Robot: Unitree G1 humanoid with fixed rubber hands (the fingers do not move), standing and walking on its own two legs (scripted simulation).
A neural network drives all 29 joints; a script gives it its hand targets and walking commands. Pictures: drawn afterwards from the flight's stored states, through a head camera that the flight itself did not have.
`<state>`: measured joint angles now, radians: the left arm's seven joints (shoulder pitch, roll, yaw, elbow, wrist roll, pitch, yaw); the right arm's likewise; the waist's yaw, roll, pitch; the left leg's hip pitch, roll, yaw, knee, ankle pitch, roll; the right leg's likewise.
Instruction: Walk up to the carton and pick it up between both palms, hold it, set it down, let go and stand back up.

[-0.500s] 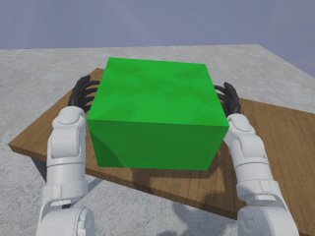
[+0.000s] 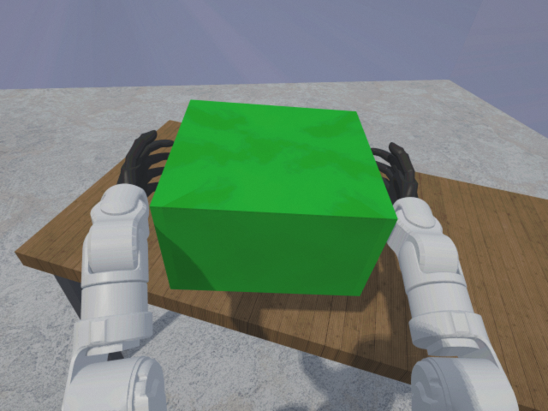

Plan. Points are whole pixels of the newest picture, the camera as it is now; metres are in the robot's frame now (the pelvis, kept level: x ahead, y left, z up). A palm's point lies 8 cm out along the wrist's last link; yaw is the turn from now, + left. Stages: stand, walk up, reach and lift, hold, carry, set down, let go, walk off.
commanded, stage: hold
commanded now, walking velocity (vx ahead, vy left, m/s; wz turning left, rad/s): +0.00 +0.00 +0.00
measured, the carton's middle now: (270, 193) +0.40 +0.00 +0.15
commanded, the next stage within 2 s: none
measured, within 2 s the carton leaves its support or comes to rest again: neither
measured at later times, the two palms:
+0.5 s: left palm (136, 187) +0.36 +0.18 +0.19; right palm (399, 198) +0.36 -0.19 +0.18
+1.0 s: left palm (136, 188) +0.36 +0.18 +0.19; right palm (401, 202) +0.35 -0.19 +0.18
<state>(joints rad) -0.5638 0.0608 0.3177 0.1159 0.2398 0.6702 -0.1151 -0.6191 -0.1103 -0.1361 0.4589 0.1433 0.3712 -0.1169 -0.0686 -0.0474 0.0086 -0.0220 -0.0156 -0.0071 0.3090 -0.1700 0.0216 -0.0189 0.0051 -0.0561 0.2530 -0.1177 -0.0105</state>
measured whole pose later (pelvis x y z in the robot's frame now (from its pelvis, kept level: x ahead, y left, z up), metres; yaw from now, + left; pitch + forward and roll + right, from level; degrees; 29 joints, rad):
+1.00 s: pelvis +0.00 +0.00 +0.00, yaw +0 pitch -7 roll -1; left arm -0.54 0.05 0.31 0.08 0.25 0.68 -0.11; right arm -0.59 -0.11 -0.13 0.45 0.15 0.35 -0.11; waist -0.08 -0.04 0.01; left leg -0.02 -0.02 0.00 0.30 -0.17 0.03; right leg -0.01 0.00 -0.05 0.24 -0.11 -0.01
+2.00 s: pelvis +0.00 +0.00 +0.00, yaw +0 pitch -7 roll -1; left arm -0.55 0.04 0.32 0.09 0.25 0.69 -0.11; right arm -0.60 -0.11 -0.14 0.46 0.14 0.36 -0.10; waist -0.07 -0.05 0.01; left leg -0.02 -0.02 0.00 0.30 -0.16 0.03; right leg -0.01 0.00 -0.05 0.25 -0.11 -0.01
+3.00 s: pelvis +0.00 +0.00 +0.00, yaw +1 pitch -7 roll -1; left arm -0.56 0.06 0.31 0.10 0.24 0.68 -0.11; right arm -0.62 -0.11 -0.14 0.46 0.14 0.36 -0.11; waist -0.08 -0.05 0.01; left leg -0.02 -0.02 0.00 0.31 -0.17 0.03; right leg -0.01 0.00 -0.06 0.25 -0.12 -0.01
